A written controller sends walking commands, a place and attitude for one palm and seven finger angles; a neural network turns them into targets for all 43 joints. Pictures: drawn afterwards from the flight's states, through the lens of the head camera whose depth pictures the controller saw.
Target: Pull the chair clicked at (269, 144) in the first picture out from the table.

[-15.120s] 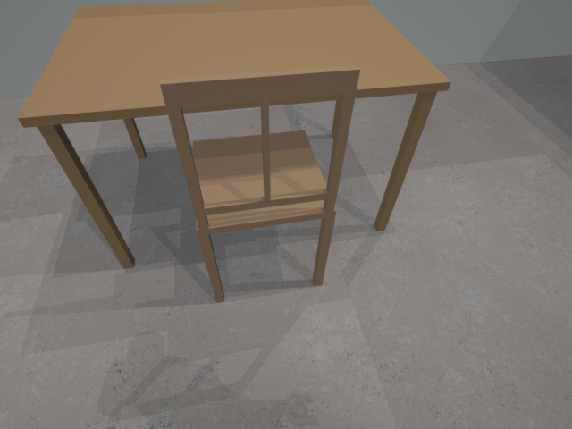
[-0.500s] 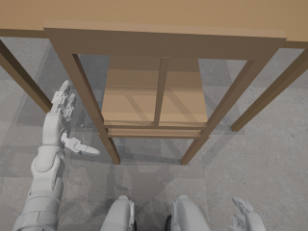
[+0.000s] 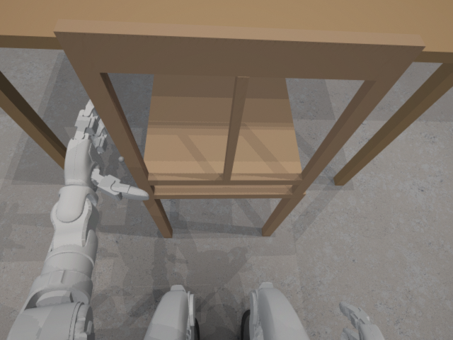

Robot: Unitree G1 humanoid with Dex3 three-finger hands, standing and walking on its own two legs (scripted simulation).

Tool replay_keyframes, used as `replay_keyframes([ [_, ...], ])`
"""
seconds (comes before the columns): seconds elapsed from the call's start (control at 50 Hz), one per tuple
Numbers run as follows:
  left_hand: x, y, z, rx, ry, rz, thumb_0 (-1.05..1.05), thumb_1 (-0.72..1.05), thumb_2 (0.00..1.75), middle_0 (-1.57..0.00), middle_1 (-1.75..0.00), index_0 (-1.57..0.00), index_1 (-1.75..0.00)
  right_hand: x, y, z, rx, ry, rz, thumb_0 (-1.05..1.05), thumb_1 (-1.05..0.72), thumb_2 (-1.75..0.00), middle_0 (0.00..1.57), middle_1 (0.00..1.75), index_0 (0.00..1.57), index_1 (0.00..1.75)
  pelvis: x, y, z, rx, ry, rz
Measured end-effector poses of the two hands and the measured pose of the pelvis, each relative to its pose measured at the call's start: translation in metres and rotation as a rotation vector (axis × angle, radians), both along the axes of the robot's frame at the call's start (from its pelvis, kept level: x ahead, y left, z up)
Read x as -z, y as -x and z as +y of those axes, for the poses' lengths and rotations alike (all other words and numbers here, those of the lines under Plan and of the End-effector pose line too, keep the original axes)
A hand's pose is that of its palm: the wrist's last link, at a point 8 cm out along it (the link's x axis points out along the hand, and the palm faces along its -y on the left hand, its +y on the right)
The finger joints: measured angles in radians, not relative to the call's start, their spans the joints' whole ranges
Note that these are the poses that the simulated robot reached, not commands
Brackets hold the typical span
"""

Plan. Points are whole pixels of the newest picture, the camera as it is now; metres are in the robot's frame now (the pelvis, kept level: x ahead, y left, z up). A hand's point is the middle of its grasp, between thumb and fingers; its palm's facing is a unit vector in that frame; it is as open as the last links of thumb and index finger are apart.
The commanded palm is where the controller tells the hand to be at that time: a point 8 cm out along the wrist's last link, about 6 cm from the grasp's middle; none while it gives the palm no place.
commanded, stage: push the fingers through the gap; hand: left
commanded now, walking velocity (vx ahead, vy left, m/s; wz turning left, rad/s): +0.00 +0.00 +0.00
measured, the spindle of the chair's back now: (232, 138) +0.45 -0.01 +0.04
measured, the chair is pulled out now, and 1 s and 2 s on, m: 0.00 0.00 0.02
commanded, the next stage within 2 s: hook a spindle and tug to test in 0.40 s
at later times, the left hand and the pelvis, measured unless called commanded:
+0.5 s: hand (125, 154) +0.43 +0.18 +0.02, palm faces +0.03 -1.00 -0.05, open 16.9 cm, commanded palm +0.40 +0.22 +0.02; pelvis +0.00 +0.00 +0.00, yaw +0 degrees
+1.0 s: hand (128, 158) +0.42 +0.17 +0.02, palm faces +0.03 -1.00 -0.05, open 13.2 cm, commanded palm +0.40 +0.22 +0.02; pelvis +0.00 -0.01 +0.00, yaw +0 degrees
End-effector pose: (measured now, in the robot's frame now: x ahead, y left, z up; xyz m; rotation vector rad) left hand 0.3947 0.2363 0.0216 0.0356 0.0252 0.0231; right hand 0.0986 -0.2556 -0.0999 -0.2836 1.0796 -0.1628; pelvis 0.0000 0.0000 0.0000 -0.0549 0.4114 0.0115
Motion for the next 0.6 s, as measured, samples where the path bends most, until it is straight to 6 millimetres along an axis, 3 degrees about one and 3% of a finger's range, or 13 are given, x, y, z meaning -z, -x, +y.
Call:
replay_keyframes([
  [0.12, -0.001, -0.011, 0.002, -0.003, -0.005, -0.006, -0.01, -0.49, 0.3, -0.06, -0.08, -0.06, -0.08, 0.002, 0.011, -0.001, 0.02, 0.0, 0.035, 0.01, -0.91, -0.9, 0.2, 0.3, 0.2, 0.3, 0.001, 0.0, 0.001, 0.006, 0.001, 0.008],
  [0.28, 0.002, -0.009, -0.004, 0.003, -0.003, 0.008, -0.01, -0.49, 0.3, -0.06, -0.08, -0.06, -0.08, 0.002, 0.018, -0.001, 0.035, -0.009, 0.07, 0.01, -0.91, -0.9, 0.2, 0.3, 0.2, 0.3, -0.002, -0.002, 0.002, 0.008, -0.001, 0.009],
  [0.6, -0.001, -0.007, -0.009, -0.002, -0.011, -0.006, -0.01, -0.5, 0.3, -0.07, -0.11, -0.07, -0.11, 0.002, 0.002, -0.003, 0.02, -0.014, 0.036, 0.01, -0.91, -0.9, 0.2, 0.3, 0.2, 0.3, -0.001, -0.003, -0.003, 0.006, -0.005, 0.006],
])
